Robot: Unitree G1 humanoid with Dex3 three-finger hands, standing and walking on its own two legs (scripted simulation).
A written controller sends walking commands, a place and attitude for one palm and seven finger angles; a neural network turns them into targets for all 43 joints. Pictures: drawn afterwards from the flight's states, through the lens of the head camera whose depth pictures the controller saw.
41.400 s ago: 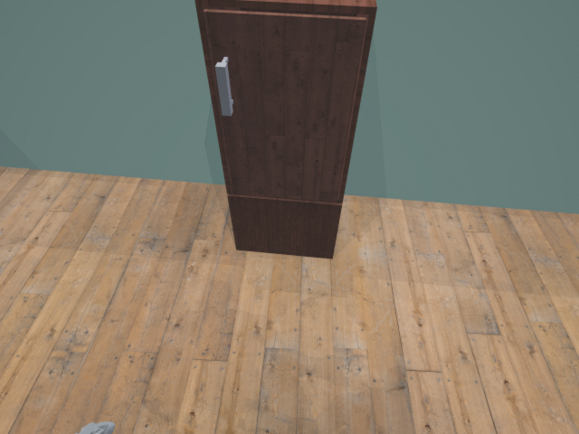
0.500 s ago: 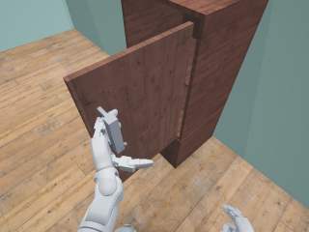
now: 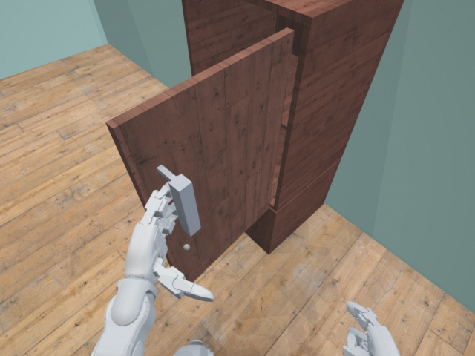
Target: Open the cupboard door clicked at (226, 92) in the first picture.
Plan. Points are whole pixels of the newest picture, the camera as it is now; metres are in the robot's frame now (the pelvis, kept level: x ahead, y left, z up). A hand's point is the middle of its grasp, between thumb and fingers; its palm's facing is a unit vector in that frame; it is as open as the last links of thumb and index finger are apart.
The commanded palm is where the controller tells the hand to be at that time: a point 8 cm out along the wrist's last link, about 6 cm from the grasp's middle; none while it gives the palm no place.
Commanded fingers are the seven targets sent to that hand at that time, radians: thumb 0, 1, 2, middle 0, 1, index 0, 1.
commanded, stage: slide the hand sideways off the handle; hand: left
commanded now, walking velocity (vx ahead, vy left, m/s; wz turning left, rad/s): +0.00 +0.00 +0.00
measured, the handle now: (178, 200) +0.36 +0.12 +0.07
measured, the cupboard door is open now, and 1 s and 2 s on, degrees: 95 94 94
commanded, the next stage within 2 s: draw the hand back to the body in 0.72 s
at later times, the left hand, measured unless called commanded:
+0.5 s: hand (152, 272) +0.23 +0.14 +0.07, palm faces -0.02 -1.00 -0.03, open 16.2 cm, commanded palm +0.20 +0.21 +0.07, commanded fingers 0.00 -0.50 0.30 -0.15 -0.30 -0.15 -0.30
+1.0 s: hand (127, 283) +0.21 +0.16 +0.08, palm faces -0.03 -1.00 -0.05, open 16.3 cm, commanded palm +0.18 +0.23 +0.09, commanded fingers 0.00 -0.50 0.30 -0.15 -0.30 -0.15 -0.30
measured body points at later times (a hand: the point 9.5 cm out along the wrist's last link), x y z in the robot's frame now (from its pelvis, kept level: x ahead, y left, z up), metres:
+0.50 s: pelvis +0.02 -0.02 -0.01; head +0.05 -0.02 +0.44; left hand +0.23 +0.19 +0.07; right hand +0.19 -0.24 -0.09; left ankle +0.06 +0.12 -0.69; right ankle -0.02 -0.12 -0.69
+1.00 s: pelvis +0.00 -0.01 -0.01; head +0.03 -0.02 +0.44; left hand +0.21 +0.22 +0.09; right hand +0.19 -0.23 -0.09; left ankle +0.06 +0.12 -0.69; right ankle -0.02 -0.12 -0.69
